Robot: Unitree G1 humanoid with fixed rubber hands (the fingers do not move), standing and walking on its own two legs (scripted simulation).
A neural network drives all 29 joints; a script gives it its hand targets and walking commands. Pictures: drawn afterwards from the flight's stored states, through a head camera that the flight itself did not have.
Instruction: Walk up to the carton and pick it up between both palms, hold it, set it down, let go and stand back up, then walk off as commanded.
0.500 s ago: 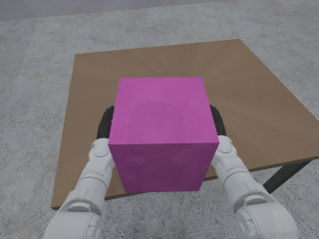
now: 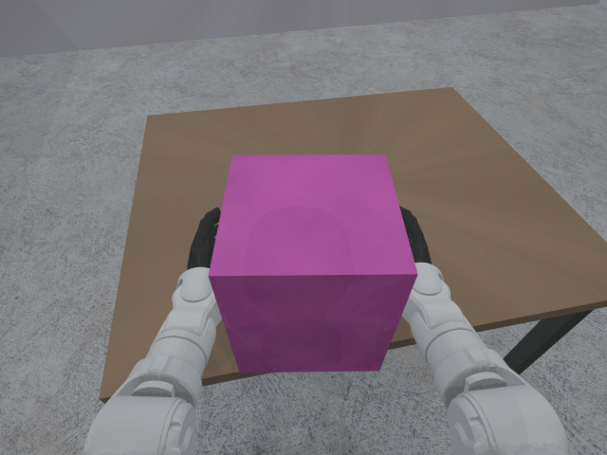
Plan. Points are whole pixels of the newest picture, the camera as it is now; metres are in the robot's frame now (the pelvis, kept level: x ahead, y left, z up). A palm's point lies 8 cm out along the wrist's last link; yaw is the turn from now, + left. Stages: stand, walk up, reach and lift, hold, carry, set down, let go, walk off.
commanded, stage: reach and lift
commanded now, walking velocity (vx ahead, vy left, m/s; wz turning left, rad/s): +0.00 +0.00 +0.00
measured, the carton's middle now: (309, 268) +0.38 +0.02 +0.04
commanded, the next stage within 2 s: none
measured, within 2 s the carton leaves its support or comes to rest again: neither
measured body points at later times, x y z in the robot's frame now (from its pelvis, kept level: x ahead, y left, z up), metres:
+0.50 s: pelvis -0.01 +0.00 +0.00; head -0.03 +0.01 +0.45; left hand +0.38 +0.17 +0.09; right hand +0.39 -0.14 +0.10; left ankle +0.03 +0.11 -0.73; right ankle -0.03 -0.11 -0.73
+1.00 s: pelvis -0.03 +0.00 +0.00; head -0.07 +0.01 +0.45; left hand +0.38 +0.16 +0.16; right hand +0.38 -0.14 +0.14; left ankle +0.03 +0.10 -0.73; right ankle -0.03 -0.11 -0.73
